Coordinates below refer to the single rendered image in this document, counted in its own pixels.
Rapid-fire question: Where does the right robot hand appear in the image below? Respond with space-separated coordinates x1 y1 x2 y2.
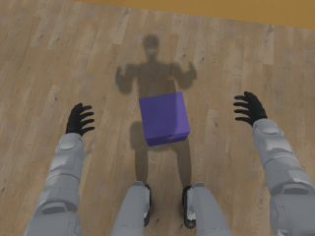
233 91 268 128

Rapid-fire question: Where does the carton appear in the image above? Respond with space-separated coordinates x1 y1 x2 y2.
139 91 191 147

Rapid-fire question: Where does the left robot hand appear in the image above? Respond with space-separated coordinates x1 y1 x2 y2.
65 102 95 137

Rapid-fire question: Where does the left robot upper arm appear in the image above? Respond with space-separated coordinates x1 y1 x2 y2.
26 211 83 236

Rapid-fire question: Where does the right robot upper arm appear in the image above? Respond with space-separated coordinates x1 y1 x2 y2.
269 194 315 236

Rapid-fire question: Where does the right robot shin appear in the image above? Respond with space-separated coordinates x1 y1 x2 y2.
187 182 205 219

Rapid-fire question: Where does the left robot forearm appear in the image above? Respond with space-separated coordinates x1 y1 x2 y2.
23 133 86 236

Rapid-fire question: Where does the left robot shin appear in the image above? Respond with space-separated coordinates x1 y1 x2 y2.
128 181 148 218

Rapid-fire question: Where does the robot shin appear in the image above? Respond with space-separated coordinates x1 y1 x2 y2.
187 182 205 219
128 181 148 218

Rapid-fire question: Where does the right robot forearm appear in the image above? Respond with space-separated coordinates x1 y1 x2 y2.
252 118 315 197

